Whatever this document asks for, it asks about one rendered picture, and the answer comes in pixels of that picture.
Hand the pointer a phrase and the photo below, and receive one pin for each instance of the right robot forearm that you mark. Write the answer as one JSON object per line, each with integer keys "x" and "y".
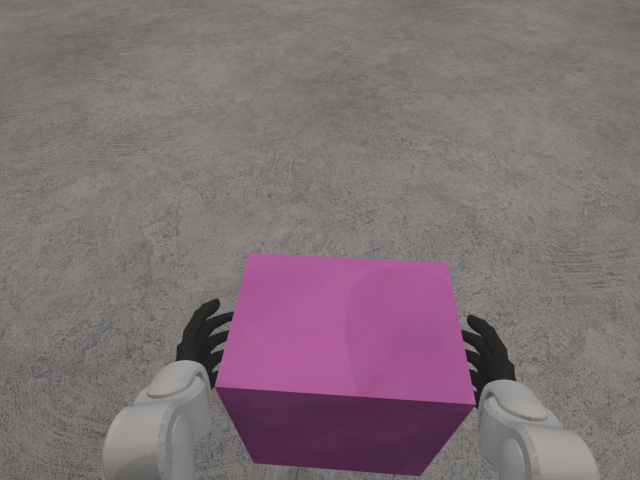
{"x": 525, "y": 441}

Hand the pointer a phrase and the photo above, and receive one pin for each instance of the carton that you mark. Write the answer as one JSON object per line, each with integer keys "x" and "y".
{"x": 345, "y": 363}

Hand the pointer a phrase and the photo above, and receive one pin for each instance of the robot left hand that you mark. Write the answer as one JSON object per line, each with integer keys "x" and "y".
{"x": 196, "y": 344}

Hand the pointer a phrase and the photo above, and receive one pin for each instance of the left robot forearm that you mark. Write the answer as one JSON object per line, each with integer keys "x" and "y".
{"x": 154, "y": 439}

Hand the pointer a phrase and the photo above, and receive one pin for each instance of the robot right hand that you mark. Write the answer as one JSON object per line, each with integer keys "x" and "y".
{"x": 492, "y": 363}

